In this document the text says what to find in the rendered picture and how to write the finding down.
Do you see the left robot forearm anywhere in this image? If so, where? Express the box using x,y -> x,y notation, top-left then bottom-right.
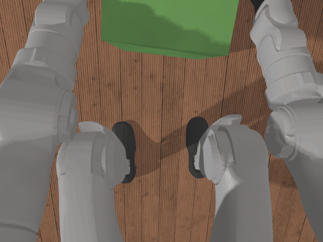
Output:
0,0 -> 90,92

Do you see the right robot forearm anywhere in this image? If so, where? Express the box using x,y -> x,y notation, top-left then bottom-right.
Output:
250,0 -> 323,110

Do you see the robot right thigh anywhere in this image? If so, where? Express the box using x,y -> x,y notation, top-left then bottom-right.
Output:
202,125 -> 273,242

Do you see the robot thigh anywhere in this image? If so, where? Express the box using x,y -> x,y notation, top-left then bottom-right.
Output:
58,131 -> 124,242
202,125 -> 273,242

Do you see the right robot hand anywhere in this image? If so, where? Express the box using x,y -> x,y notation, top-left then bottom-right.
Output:
250,0 -> 264,14

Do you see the robot right upper arm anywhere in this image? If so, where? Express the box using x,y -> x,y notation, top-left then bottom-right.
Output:
264,103 -> 323,242

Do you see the robot left thigh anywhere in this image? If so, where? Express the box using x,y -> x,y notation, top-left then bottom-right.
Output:
58,131 -> 124,242

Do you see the robot left upper arm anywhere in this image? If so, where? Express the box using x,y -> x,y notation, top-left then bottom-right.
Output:
0,79 -> 78,242

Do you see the carton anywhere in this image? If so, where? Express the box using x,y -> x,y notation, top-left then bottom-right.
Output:
101,0 -> 239,59

